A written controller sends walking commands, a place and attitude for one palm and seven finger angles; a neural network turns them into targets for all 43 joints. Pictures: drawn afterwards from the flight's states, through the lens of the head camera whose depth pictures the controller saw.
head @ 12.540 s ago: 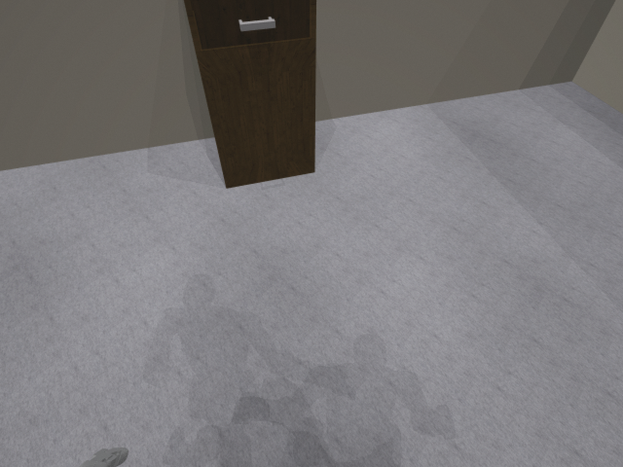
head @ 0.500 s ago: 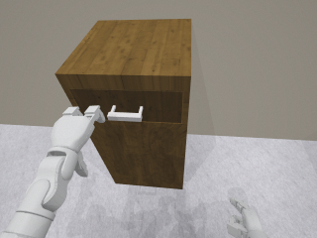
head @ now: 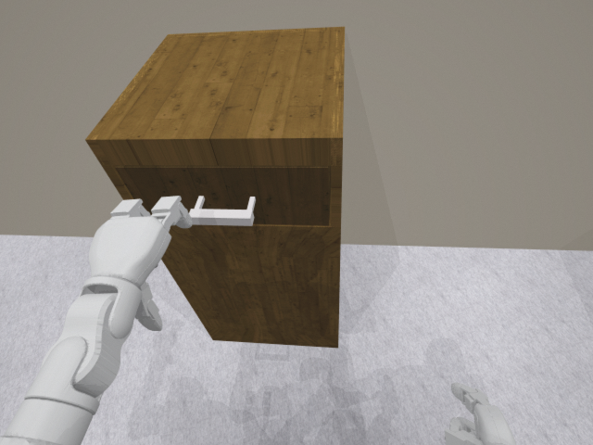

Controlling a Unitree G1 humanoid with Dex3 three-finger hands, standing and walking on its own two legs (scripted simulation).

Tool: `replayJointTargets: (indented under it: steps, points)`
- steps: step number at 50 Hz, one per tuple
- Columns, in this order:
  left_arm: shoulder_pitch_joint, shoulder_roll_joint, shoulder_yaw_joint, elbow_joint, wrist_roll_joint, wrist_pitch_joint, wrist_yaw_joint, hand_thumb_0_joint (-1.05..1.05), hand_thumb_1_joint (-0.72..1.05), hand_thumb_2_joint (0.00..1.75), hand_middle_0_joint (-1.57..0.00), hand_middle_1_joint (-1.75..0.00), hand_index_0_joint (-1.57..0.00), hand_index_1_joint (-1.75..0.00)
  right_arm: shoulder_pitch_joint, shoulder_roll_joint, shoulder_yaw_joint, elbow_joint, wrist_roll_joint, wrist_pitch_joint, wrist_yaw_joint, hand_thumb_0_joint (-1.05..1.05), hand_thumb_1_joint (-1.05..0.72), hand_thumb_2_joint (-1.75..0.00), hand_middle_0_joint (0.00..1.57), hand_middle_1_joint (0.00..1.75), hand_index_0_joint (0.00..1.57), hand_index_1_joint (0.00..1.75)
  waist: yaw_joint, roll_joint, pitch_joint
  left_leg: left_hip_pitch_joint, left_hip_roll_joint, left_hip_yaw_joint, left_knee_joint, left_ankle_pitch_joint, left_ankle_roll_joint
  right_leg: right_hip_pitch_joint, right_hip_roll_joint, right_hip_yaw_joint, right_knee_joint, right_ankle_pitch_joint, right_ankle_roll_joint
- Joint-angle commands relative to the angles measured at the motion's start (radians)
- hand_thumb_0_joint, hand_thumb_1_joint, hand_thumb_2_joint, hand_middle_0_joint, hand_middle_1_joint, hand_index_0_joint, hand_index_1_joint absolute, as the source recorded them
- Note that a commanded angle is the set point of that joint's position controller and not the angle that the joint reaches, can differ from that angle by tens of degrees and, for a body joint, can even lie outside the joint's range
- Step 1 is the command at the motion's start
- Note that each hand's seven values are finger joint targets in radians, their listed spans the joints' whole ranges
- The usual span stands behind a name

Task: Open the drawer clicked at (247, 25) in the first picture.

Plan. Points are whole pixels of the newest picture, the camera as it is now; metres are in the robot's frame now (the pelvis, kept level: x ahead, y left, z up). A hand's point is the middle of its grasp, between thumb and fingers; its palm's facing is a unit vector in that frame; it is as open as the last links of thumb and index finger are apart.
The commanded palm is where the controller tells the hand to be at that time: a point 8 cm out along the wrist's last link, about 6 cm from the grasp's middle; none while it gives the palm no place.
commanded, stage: move the hooked fingers above the handle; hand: left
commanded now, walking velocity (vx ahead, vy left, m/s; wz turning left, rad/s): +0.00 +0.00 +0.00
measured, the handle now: (223, 209) +0.51 +0.22 -0.03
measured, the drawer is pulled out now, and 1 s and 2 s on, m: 0.00 0.00 0.00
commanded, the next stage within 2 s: none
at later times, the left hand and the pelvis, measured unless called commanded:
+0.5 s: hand (180, 245) +0.36 +0.23 +0.07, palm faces -0.01 -0.06 -1.00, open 13.8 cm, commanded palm +0.34 +0.23 +0.13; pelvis +0.00 +0.00 -0.01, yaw +0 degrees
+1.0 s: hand (192, 230) +0.40 +0.23 +0.05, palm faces -0.03 -0.04 -1.00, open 13.8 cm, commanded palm +0.39 +0.23 +0.11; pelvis +0.01 +0.00 -0.01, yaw +0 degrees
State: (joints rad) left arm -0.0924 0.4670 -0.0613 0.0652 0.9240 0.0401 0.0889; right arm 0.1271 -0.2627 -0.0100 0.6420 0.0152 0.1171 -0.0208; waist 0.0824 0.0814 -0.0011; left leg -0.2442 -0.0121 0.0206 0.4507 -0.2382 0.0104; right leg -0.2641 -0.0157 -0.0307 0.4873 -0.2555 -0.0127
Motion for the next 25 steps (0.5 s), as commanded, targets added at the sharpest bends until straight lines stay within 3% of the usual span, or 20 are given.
replayJointTargets:
  steps: [1,5,7,8,12,13,16,18,20,22,25]
  points:
    - [-0.271,0.193,0.110,-0.183,0.006,-0.003,0.021,0.00,-0.50,0.30,-0.30,-1.20,-0.30,-1.20,-0.129,-0.092,-0.028,-0.159,-0.004,-0.045,-0.011,0.00,-0.90,-0.90,0.20,0.30,0.20,0.30,-0.005,-0.084,-0.236,0.050,-0.029,0.007,-0.040,0.225,0.022,0.125,0.023,0.013,-0.058,0.211,-0.018]
    - [-0.333,0.215,0.126,-0.131,0.018,-0.019,0.019,0.00,-0.50,0.30,-0.30,-1.20,-0.30,-1.20,-0.115,-0.091,-0.025,-0.147,-0.005,-0.045,-0.018,0.00,-0.90,-0.90,0.20,0.30,0.20,0.30,-0.011,-0.102,-0.226,0.030,-0.031,0.010,-0.032,0.210,0.022,0.113,0.023,0.016,-0.056,0.206,-0.017]
    - [-0.355,0.210,0.117,-0.117,0.019,-0.029,0.022,0.00,-0.50,0.30,-0.30,-1.20,-0.30,-1.20,-0.113,-0.087,-0.026,-0.150,-0.005,-0.048,-0.022,0.00,-0.90,-0.90,0.20,0.30,0.20,0.30,-0.009,-0.081,-0.245,0.035,-0.034,0.012,-0.025,0.211,0.022,0.113,0.021,0.016,-0.049,0.212,-0.017]
    - [-0.379,0.223,0.130,-0.094,0.021,-0.032,0.024,0.00,-0.50,0.30,-0.30,-1.20,-0.30,-1.20,-0.107,-0.091,-0.027,-0.144,-0.005,-0.048,-0.023,0.00,-0.90,-0.90,0.20,0.30,0.20,0.30,-0.014,-0.102,-0.242,0.026,-0.035,0.011,-0.020,0.205,0.023,0.111,0.023,0.021,-0.053,0.206,-0.016]
    - [-0.440,0.206,0.105,-0.064,0.026,-0.049,0.035,0.00,-0.50,0.30,-0.30,-1.20,-0.30,-1.20,-0.092,-0.088,-0.031,-0.139,-0.004,-0.052,-0.026,0.00,-0.90,-0.90,0.20,0.30,0.20,0.30,-0.019,-0.074,-0.275,0.027,-0.037,0.014,-0.005,0.213,0.024,0.100,0.019,0.023,-0.037,0.226,-0.016]
    - [-0.433,0.225,0.125,-0.048,0.027,-0.050,0.037,0.00,-0.50,0.30,-0.30,-1.20,-0.30,-1.20,-0.089,-0.090,-0.034,-0.139,-0.003,-0.051,-0.026,0.00,-0.90,-0.90,0.20,0.30,0.20,0.30,-0.018,-0.067,-0.281,0.021,-0.037,0.010,-0.003,0.210,0.022,0.101,0.023,0.023,-0.035,0.211,-0.018]
    - [-0.484,0.190,0.083,-0.008,0.030,-0.053,0.039,0.00,-0.50,0.30,-0.30,-1.20,-0.30,-1.20,-0.071,-0.090,-0.038,-0.134,-0.001,-0.051,-0.029,0.00,-0.90,-0.90,0.20,0.30,0.20,0.30,-0.030,-0.070,-0.281,0.016,-0.037,0.013,0.011,0.215,0.026,0.076,0.022,0.019,-0.024,0.226,-0.018]
    - [-0.501,0.209,0.096,0.035,0.032,-0.050,0.042,0.00,-0.50,0.30,-0.30,-1.20,-0.30,-1.20,-0.056,-0.096,-0.040,-0.132,-0.001,-0.048,-0.031,0.00,-0.90,-0.90,0.20,0.30,0.20,0.30,-0.033,-0.077,-0.285,0.000,-0.038,0.010,0.015,0.206,0.024,0.075,0.023,0.017,-0.021,0.214,-0.018]
    - [-0.563,0.188,0.069,0.063,0.037,-0.056,0.043,0.00,-0.50,0.30,-0.30,-1.20,-0.30,-1.20,-0.040,-0.097,-0.044,-0.125,0.001,-0.047,-0.032,0.00,-0.90,-0.90,0.20,0.30,0.20,0.30,-0.045,-0.086,-0.287,0.001,-0.034,0.010,0.021,0.199,0.026,0.045,0.024,0.013,-0.013,0.204,-0.018]
    - [-0.570,0.213,0.091,0.053,0.043,-0.068,0.052,0.00,-0.50,0.30,-0.30,-1.20,-0.30,-1.20,-0.028,-0.099,-0.051,-0.128,-0.001,-0.047,-0.030,0.00,-0.90,-0.90,0.20,0.30,0.20,0.30,-0.033,-0.066,-0.340,0.011,-0.034,0.007,0.032,0.239,0.027,0.065,0.025,0.018,0.005,0.242,-0.022]
    - [-0.554,0.210,0.102,0.079,0.041,-0.075,0.065,0.00,-0.50,0.30,-0.30,-1.20,-0.30,-1.20,-0.008,-0.101,-0.057,-0.126,-0.001,-0.043,-0.026,0.00,-0.90,-0.90,0.20,0.30,0.20,0.30,-0.030,-0.072,-0.351,-0.001,-0.030,0.003,0.040,0.271,0.025,0.068,0.027,0.011,0.024,0.270,-0.025]
